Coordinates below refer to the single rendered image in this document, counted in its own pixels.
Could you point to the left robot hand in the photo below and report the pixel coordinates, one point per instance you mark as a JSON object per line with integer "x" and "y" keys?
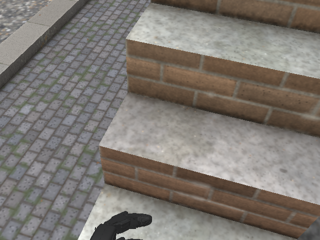
{"x": 120, "y": 223}

